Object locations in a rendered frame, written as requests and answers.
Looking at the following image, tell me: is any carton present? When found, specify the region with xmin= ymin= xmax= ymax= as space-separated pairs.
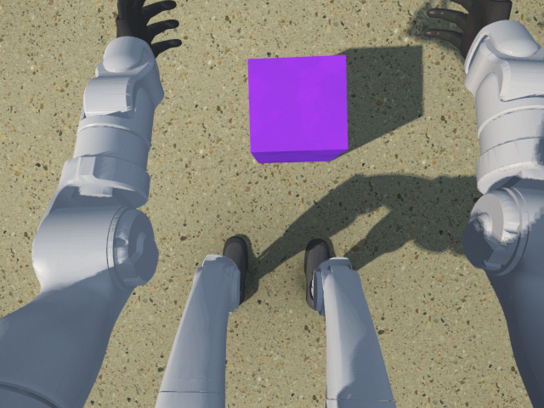
xmin=247 ymin=55 xmax=348 ymax=163

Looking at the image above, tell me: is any left robot shin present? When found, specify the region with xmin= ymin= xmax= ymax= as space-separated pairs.
xmin=193 ymin=254 xmax=238 ymax=282

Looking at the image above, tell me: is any left robot forearm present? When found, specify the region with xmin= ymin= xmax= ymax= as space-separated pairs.
xmin=31 ymin=37 xmax=164 ymax=275

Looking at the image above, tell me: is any right robot forearm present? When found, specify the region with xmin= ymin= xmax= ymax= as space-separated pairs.
xmin=464 ymin=20 xmax=544 ymax=195

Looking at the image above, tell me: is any right robot hand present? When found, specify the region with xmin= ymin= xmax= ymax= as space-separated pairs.
xmin=423 ymin=0 xmax=513 ymax=59

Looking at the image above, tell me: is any left robot hand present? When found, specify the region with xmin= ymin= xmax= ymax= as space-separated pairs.
xmin=116 ymin=0 xmax=182 ymax=58

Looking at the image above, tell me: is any right robot thigh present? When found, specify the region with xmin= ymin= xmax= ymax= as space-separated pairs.
xmin=313 ymin=265 xmax=396 ymax=408

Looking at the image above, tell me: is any robot right upper arm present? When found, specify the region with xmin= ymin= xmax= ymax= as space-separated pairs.
xmin=462 ymin=187 xmax=544 ymax=408

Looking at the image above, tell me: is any robot left upper arm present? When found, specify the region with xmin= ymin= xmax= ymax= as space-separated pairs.
xmin=0 ymin=205 xmax=159 ymax=408

